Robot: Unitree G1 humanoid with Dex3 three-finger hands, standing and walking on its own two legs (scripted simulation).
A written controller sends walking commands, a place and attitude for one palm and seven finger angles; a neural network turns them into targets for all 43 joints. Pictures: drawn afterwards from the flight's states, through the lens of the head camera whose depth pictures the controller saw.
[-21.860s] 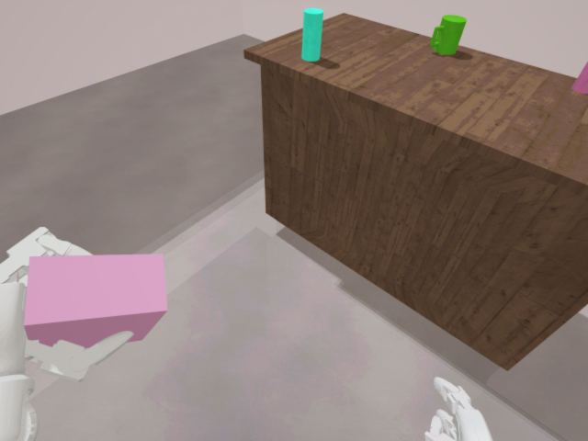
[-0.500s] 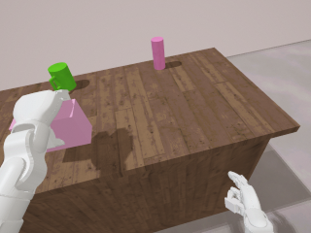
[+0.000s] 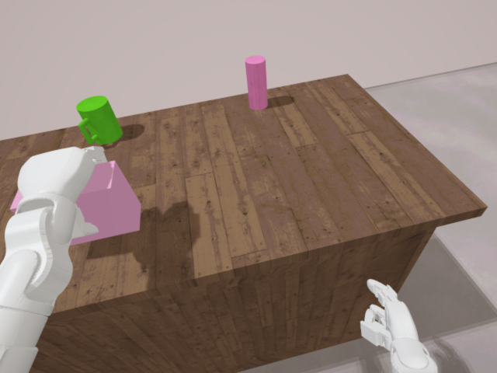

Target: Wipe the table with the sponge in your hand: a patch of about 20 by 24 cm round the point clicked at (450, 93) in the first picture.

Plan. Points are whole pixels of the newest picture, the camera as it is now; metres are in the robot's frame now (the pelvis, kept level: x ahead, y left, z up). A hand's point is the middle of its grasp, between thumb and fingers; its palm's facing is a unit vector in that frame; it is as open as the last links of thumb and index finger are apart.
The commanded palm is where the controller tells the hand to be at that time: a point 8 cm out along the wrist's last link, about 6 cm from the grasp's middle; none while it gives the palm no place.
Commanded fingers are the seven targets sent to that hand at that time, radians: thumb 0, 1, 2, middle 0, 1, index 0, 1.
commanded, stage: move the sponge above the wiping area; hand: left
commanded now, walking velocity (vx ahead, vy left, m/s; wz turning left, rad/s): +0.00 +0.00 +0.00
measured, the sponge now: (89, 212) +0.28 +0.31 +0.13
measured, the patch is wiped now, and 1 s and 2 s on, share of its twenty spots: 0.00 0.00 0.00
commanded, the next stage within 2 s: lower the sponge onto the table in 1.06 s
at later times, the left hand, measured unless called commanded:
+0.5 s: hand (82, 201) +0.27 +0.30 +0.17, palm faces +0.09 -0.03 -1.00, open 10.0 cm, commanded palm +0.23 +0.29 +0.25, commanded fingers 0.00 0.10 1.30 -1.20 -1.60 -1.20 -1.60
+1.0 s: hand (82, 203) +0.26 +0.29 +0.18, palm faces +0.07 +0.00 -1.00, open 10.0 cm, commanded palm +0.22 +0.29 +0.25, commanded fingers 0.00 0.10 1.30 -1.20 -1.60 -1.20 -1.60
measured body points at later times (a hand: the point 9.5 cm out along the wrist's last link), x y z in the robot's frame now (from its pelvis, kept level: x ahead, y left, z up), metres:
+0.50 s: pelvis +0.01 +0.01 +0.00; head +0.00 -0.04 +0.45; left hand +0.26 +0.30 +0.23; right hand +0.26 -0.18 -0.08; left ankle +0.05 +0.12 -0.74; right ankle +0.00 -0.10 -0.74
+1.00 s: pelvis -0.01 -0.01 +0.00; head -0.02 -0.06 +0.44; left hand +0.26 +0.29 +0.23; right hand +0.25 -0.19 -0.08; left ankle +0.05 +0.12 -0.74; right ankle +0.00 -0.10 -0.74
